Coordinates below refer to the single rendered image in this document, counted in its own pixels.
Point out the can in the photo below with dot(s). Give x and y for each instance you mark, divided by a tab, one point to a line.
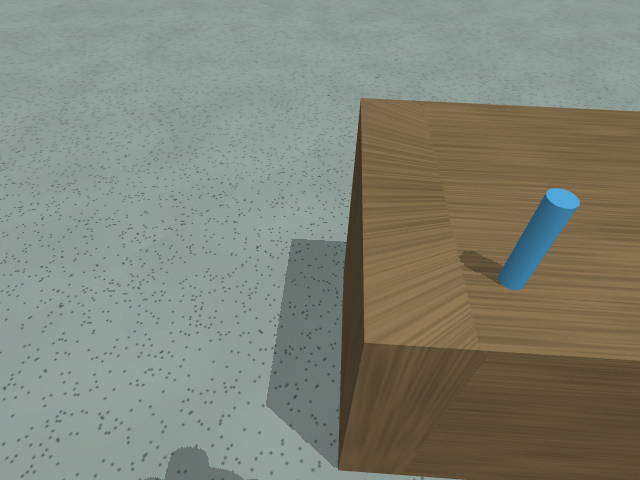
551	216

